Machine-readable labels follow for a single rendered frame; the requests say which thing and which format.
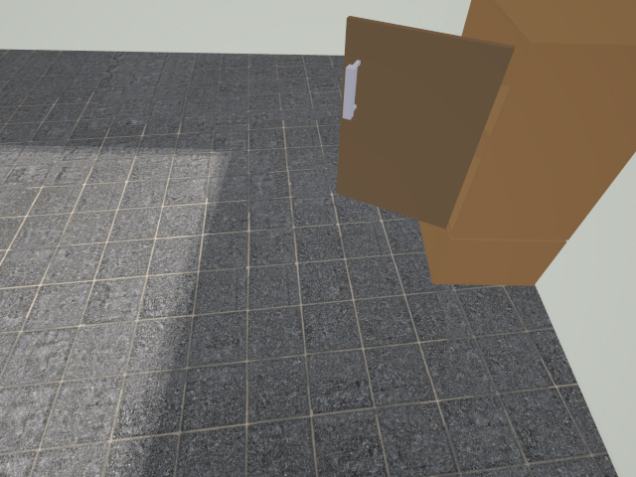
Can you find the cupboard door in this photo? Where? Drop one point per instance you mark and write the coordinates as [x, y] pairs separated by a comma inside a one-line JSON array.
[[423, 99]]

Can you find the handle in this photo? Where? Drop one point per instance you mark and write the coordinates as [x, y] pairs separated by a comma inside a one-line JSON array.
[[350, 90]]

